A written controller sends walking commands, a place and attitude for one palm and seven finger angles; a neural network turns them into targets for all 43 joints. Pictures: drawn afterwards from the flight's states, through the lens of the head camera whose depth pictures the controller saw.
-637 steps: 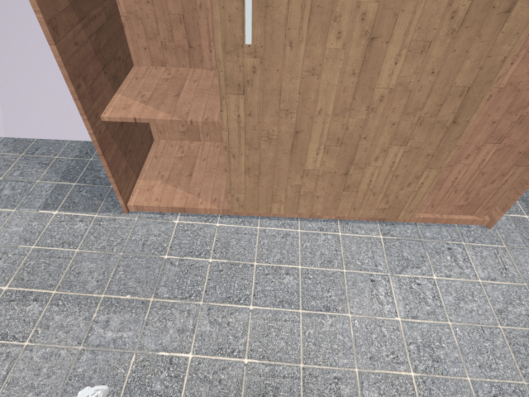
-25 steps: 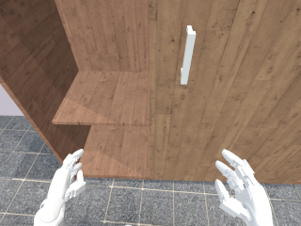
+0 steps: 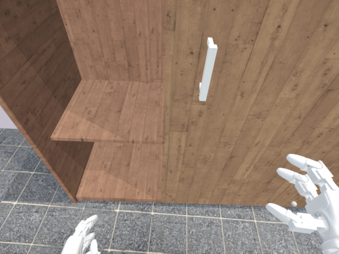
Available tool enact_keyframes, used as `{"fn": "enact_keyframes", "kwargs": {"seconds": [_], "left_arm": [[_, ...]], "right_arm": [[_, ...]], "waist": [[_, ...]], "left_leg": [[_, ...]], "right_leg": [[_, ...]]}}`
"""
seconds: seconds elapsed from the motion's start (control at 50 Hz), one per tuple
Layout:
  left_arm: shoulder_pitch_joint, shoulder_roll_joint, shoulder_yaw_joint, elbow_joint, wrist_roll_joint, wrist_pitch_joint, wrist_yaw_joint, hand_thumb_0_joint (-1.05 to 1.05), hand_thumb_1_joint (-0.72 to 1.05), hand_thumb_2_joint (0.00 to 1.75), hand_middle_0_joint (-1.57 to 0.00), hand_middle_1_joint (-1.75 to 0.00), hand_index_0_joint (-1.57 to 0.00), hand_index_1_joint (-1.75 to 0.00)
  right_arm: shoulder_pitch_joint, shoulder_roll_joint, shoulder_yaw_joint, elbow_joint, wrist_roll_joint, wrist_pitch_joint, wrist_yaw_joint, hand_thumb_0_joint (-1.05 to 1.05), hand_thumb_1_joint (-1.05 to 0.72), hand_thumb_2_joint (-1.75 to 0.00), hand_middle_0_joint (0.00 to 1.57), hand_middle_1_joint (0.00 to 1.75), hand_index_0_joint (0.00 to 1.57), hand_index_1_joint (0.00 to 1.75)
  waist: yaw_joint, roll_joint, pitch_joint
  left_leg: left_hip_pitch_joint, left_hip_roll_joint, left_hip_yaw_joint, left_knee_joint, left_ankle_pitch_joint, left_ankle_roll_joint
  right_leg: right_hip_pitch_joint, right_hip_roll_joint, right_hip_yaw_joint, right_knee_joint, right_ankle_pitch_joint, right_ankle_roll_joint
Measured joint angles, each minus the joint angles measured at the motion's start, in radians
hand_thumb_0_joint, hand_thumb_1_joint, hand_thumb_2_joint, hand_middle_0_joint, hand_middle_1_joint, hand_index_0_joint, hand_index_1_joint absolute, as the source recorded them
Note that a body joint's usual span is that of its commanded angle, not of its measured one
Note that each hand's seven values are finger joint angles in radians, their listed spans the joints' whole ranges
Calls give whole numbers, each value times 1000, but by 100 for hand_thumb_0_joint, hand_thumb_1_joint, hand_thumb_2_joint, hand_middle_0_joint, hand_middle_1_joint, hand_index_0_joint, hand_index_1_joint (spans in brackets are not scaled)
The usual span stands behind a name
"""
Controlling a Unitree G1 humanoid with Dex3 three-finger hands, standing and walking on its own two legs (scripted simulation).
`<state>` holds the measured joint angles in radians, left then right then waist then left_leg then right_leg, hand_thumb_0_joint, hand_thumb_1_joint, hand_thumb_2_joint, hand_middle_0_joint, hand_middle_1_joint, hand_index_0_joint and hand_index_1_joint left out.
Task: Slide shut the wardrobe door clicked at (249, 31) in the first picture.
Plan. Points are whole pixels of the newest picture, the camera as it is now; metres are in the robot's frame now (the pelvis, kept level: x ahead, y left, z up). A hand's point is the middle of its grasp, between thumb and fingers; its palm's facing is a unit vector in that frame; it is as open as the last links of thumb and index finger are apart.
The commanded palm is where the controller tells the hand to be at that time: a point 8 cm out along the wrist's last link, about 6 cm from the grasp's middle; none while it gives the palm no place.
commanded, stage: raise the hand with hooked fingers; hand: right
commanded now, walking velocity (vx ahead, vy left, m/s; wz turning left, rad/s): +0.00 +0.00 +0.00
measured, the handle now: (206, 70) +0.50 -0.05 +0.20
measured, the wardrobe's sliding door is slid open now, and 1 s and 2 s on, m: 0.49 0.49 0.49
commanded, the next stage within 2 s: move the hooked fingers beside the handle in 1.22 s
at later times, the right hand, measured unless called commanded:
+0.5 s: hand out of the picture +0.25 -0.27 +0.19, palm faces +0.06 +0.99 -0.10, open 13.8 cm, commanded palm +0.22 -0.31 +0.19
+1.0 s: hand out of the picture +0.28 -0.27 +0.22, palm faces +0.04 +0.99 -0.10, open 14.0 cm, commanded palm +0.25 -0.32 +0.23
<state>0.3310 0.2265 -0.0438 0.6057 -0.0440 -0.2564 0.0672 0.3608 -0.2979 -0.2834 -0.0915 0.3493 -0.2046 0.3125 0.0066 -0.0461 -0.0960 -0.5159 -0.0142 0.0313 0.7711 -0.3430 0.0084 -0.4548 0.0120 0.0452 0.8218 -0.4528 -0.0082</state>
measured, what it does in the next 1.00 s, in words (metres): stands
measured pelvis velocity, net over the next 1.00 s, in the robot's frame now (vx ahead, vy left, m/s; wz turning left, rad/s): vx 0.01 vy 0.00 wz -0.01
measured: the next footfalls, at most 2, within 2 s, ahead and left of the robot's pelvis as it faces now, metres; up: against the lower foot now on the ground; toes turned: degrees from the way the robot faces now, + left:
none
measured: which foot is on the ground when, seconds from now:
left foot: down 0.00-1.00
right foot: down 0.00-1.00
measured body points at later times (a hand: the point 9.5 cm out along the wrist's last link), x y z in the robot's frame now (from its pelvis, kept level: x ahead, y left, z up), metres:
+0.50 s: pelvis +0.01 +0.00 +0.02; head -0.02 +0.01 +0.47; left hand +0.21 +0.21 -0.03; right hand +0.24 -0.32 +0.19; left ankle +0.03 +0.12 -0.71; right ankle -0.02 -0.11 -0.71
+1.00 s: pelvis +0.01 +0.00 +0.03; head -0.01 +0.03 +0.48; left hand +0.19 +0.24 -0.04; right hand +0.27 -0.32 +0.23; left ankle +0.03 +0.12 -0.71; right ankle -0.02 -0.11 -0.71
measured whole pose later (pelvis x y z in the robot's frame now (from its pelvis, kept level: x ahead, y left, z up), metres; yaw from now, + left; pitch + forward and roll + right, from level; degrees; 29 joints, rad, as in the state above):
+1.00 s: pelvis +0.01 +0.00 +0.03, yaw +0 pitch -1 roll +1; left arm 0.24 0.29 -0.06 0.63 -0.07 -0.26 0.09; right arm -0.08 -0.48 -0.49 0.10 0.37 0.13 0.48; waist -0.04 -0.07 -0.05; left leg -0.25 -0.01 0.03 0.51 -0.24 0.01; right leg -0.19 0.01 0.05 0.54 -0.34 -0.01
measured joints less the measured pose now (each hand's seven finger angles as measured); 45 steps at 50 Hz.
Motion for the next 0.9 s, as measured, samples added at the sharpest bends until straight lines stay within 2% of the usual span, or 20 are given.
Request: {"fn": "enact_keyframes", "kwargs": {"seconds": [0.1, 0.18, 0.32, 0.44, 0.54, 0.8, 0.9], "left_arm": [[-8, 48, 23, 15, -10, -30, 15, 1, 90, 90, -20, -30, -20, -30], [-37, 61, 28, 18, -16, -51, 29, 1, 91, 90, -20, -30, -20, -30], [-87, 44, 1, 5, -20, -70, 38, 1, 91, 90, -20, -30, -20, -30], [-106, 21, -34, 0, -19, -62, 35, 1, 90, 90, -20, -30, -20, -30], [-102, 15, -50, 13, -18, -51, 34, 1, 90, 90, -20, -30, -21, -30], [-86, 49, -37, 44, -31, -13, 33, 1, 90, 90, -20, -30, -21, -30], [-89, 63, -23, 31, -36, 0, 24, 1, 90, 90, -20, -30, -20, -30]], "right_arm": [[-30, -18, -14, 14, 2, 16, 24, 1, 4, -50, 27, 91, 27, 90], [-77, -36, -25, 34, 3, 46, 36, 0, 14, -46, 28, 97, 27, 97], [-196, -69, -64, 74, 5, 119, 59, 0, 30, -39, 29, 107, 29, 107], [-280, -105, -105, 117, 7, 202, 92, 0, 42, -34, 30, 115, 30, 115], [-339, -131, -140, 140, 15, 238, 121, 0, 47, -32, 30, 118, 30, 118], [-487, -213, -218, 233, 22, 317, 176, -1, 50, -30, 30, 120, 30, 120], [-474, -209, -217, 237, 25, 342, 185, -1, 50, -30, 30, 120, 30, 120]], "waist": [[-12, 4, 12], [-22, 7, 23], [-41, 4, 36], [-53, -7, 41], [-60, -14, 44], [-51, -26, 45], [-42, -30, 41]], "left_leg": [[50, 3, 3, -43, 15, -4], [101, 5, 5, -82, 30, -5], [186, 7, 8, -150, 55, -5], [229, 8, 10, -197, 73, -4], [252, 7, 13, -224, 83, -3], [274, 6, 12, -265, 100, 2], [265, 4, 4, -261, 100, 2]], "right_leg": [[46, 3, 3, -38, 16, -4], [93, 4, 7, -74, 30, -6], [176, 5, 11, -143, 58, -7], [219, 6, 13, -194, 80, -6], [240, 5, 17, -220, 91, -5], [268, 2, 16, -272, 113, -1], [265, 1, 8, -276, 115, 0]]}}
